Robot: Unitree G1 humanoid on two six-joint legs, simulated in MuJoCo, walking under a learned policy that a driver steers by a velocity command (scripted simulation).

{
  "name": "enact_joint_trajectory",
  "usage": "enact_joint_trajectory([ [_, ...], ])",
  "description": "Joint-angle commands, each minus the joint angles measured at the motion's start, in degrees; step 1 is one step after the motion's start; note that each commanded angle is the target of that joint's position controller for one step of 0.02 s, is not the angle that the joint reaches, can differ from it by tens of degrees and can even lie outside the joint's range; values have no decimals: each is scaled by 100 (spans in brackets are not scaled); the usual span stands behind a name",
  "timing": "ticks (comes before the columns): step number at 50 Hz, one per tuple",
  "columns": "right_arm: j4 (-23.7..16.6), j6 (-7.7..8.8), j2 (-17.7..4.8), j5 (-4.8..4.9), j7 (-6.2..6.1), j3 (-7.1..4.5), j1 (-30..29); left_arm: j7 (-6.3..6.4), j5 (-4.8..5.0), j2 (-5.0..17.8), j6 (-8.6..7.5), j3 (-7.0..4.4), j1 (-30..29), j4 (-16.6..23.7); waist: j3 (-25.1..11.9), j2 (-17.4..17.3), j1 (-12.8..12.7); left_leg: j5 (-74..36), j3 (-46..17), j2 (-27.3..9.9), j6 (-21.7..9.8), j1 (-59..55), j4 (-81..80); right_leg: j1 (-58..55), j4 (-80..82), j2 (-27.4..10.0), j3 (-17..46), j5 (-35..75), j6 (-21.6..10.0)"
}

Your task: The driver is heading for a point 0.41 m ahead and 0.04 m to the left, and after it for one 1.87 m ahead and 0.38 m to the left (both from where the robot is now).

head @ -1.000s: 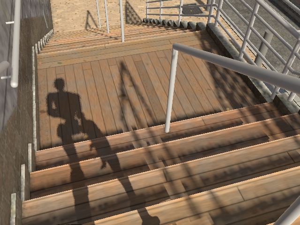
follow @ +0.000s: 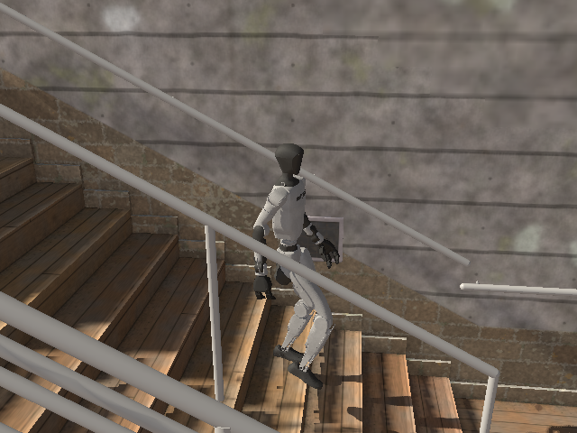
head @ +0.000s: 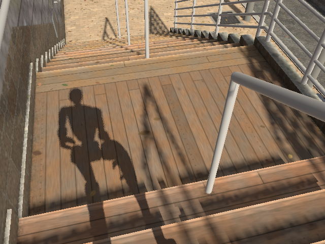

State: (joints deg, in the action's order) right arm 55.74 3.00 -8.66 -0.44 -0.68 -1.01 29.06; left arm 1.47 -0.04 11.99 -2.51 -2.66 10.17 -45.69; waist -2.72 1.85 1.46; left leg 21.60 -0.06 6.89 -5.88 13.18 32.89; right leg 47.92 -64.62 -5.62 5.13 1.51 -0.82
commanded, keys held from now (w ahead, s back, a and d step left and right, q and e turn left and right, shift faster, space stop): w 0.14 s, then no key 0.08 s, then q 0.72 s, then no key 0.06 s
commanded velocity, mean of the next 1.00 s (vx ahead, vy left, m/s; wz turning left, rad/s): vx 0.19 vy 0.00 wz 0.32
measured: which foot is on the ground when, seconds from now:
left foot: down 0.00-0.30, up 0.32-0.76, down 0.78-1.00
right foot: up 0.00-0.28, down 0.30-0.78, up 0.80-1.00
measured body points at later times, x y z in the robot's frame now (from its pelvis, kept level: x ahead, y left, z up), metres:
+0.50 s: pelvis +0.23 -0.05 -0.16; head +0.27 -0.06 +0.29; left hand +0.30 +0.18 -0.30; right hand +0.29 -0.29 -0.31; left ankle +0.17 +0.12 -0.69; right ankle +0.30 -0.14 -0.89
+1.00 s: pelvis +0.23 +0.02 -0.16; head +0.25 +0.07 +0.29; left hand +0.29 +0.34 -0.28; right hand +0.44 -0.18 -0.25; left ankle +0.24 +0.09 -0.89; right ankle +0.31 -0.14 -0.72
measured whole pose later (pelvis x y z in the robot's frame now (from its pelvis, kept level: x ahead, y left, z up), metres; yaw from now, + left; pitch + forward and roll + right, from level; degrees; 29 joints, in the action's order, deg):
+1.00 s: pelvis +0.23 +0.02 -0.16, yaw +22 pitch +3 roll -4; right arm 35.9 -3.6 -13.5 0.2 -1.2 -0.8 14.9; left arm 5.0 -0.4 16.9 5.7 -4.1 4.7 -40.6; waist 1.6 2.0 1.0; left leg 15.5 -5.8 4.3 -4.8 23.1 36.6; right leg 46.4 -89.4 2.4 5.2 -18.4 4.0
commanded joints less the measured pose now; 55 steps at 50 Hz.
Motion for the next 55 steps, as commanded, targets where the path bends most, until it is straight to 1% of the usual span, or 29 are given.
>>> enact_joint_trajectory([
  [1,-256,164,-1021,146,-142,-268,29,-131,46,515,-36,-145,188,212,215,-503,-221,-3151,-1600,-1582,-567,-522,-507,435,1047,-155,478,1426,-184],
  [3,-75,186,-746,169,-188,-171,541,-237,-27,479,-155,-100,-574,404,494,-424,106,-2489,-1878,-1645,-415,-1021,-146,1066,1715,-111,401,1735,-363],
  [5,-178,76,-563,107,-312,-99,372,-443,-237,246,-234,-7,-992,458,609,-309,242,-1250,-1144,-1060,-270,362,222,-642,2938,171,-53,3380,-303],
  [7,-250,36,-667,49,-269,-105,248,-544,-139,187,-178,-14,-1058,480,652,-427,298,-821,-1213,-1033,-327,915,463,-1260,2815,276,-182,3327,-249],
  [11,-169,-191,-606,229,-333,-124,736,-566,-49,-111,-178,203,-1659,797,810,-329,811,-1693,-1219,-774,-233,119,1743,-1517,4182,565,-397,2531,-1],
  [13,-201,-222,-524,268,-397,-124,582,-462,50,133,-226,82,-771,643,766,-468,383,-1967,-1498,-667,-191,-287,2736,-2078,5008,395,-244,2460,-61],
  [15,9,-180,-522,211,-246,-150,571,-379,-64,699,-182,-191,1540,-197,-13,60,-549,-121,-1162,-90,113,1592,5014,-5369,4488,-332,13,5259,-327],
  [16,169,-147,-11,390,-81,-6,1547,-425,-152,1032,-143,-137,2409,-480,-1382,1140,-632,3703,-1285,539,631,3475,7886,-8370,2254,-1780,740,8351,-1306],
  [17,-171,-31,-551,539,-21,17,1523,-451,-40,893,-50,-98,2326,-437,-2657,1490,-713,3591,-1750,-84,964,4014,8785,-9003,1845,-2237,1590,7718,-1912],
  [18,-381,-50,-892,477,-14,-93,873,-438,36,576,69,21,1838,-276,-2507,984,-805,3211,-1730,-400,1053,4153,8415,-8256,2336,-2076,1428,6157,-1890],
  [19,-576,-172,-901,460,-136,-113,392,-413,3,477,100,90,1180,-169,-2067,-45,-507,2545,-1447,-708,1112,3720,7686,-6930,2900,-1845,1392,4089,-1791],
  [21,-991,-621,-605,347,-392,-93,-356,-358,-105,606,242,125,106,43,-791,-535,-16,1567,-756,-792,1163,3189,8053,-4167,4099,-2202,1975,2160,-2112],
  [23,-1081,-737,-855,304,-548,-296,-359,-293,-352,782,138,76,-357,356,70,-177,133,109,-875,-716,997,2724,7208,-2529,4476,-1633,1112,1353,-1656],
  [25,-1180,-673,-636,121,-563,-325,-439,-120,-234,598,35,85,-126,331,323,123,114,-1062,-865,-707,1001,2674,5783,-2366,4365,-1178,224,1419,-1399],
  [27,-1676,-684,-538,106,-432,-289,-1167,145,-93,308,191,194,329,126,38,506,-55,-1431,-894,-816,972,2954,3907,-3350,4088,-951,-174,2098,-1221],
  [29,-1931,-727,-395,66,-263,-185,-1431,273,-167,634,293,148,238,67,-340,623,20,-1487,-650,-867,1035,2321,3319,-3470,3833,-975,-336,2603,-1205],
  [31,-2160,-805,-514,123,-185,-167,-1559,208,-169,887,327,90,-142,260,-412,680,45,-1358,-264,-805,1049,1807,2920,-3242,3919,-1105,-528,1985,-1131],
  [32,-2103,-802,-846,93,-168,-272,-1491,171,-223,1163,292,44,-326,425,-633,687,82,-2213,23,-686,1061,1368,3933,-2949,3700,-1310,-525,1587,-1208],
  [34,-2560,-927,-575,187,-118,-148,-1998,145,-60,1110,445,-19,-322,410,104,1070,-64,-353,-31,-800,823,1619,2472,-2756,4127,-1321,-530,112,-1078],
  [37,-2497,-832,-689,245,41,-193,-1872,191,137,1297,642,-207,115,350,58,946,-247,257,378,-623,363,1109,1319,-3014,3661,-1400,-374,-1354,-928],
  [38,-2374,-798,-759,254,73,-259,-1572,210,196,1262,658,-219,48,384,-74,690,-116,-127,473,-502,205,479,589,-2788,3301,-1336,-447,-1542,-768],
  [39,-2132,-762,-1051,172,99,-402,-1130,201,195,1022,663,-162,195,389,-132,-84,-19,-779,88,-432,26,-351,-106,-2267,2191,-1018,-793,-1706,-443],
  [40,-2195,-652,-1999,123,65,-648,-815,159,-34,571,609,-59,263,626,3,-2071,-219,-3369,-2815,-2078,-681,-1314,-566,-254,-438,-140,-1392,-3911,263],
  [41,-2277,-452,-2161,-113,168,-626,-610,199,7,838,396,-108,-809,1008,-348,-2079,362,-4110,-4245,-2879,-1724,-1114,-1295,582,-1185,640,-29,-4327,261],
  [42,-2259,-345,-1959,-229,200,-563,-853,295,156,1134,343,-221,-1202,1071,42,-1083,272,-3504,-3927,-2680,-1756,-905,-1251,853,-1528,645,344,-3913,235],
  [43,-2352,-346,-1719,-84,158,-500,-1306,396,108,1201,419,-277,-920,926,93,-893,-18,-3039,-3335,-2379,-1378,-710,-1058,801,-1633,544,381,-3295,212],
  [45,-2533,-551,-1338,144,9,-351,-1876,447,-84,1092,673,-297,-576,713,-117,-988,-181,-3104,-2510,-1914,-783,-360,-659,611,-1943,503,239,-2353,372],
  [48,-2458,-577,-1165,63,-63,-151,-1732,357,-51,658,825,-176,-497,834,-378,-527,-243,-3765,-2173,-1578,-685,-123,-384,318,-2883,794,62,-1879,516],
  [55,-2009,-612,-688,59,-345,216,-1178,230,57,174,841,36,-91,910,-495,-691,-122,-2192,-1928,-1417,-132,-264,-279,94,-2359,1097,777,-944,689],
])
